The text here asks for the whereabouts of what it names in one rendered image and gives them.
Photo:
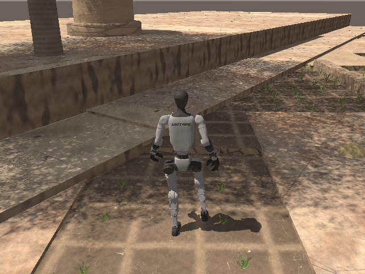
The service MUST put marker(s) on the left robot upper arm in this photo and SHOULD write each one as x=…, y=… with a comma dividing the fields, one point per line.
x=160, y=129

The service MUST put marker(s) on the robot right shin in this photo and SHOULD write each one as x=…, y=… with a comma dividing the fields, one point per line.
x=202, y=196

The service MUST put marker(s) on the right robot upper arm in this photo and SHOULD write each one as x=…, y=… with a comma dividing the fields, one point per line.
x=202, y=129

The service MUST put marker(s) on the robot left hand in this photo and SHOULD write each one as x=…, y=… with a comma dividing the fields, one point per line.
x=154, y=159

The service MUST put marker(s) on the humanoid robot head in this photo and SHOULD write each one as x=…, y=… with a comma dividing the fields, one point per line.
x=181, y=99

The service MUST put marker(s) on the robot right hand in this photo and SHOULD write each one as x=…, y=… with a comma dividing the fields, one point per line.
x=215, y=162

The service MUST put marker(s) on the right robot forearm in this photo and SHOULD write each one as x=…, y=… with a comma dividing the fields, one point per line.
x=211, y=151

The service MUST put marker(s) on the left robot forearm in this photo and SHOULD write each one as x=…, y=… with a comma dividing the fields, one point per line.
x=154, y=148

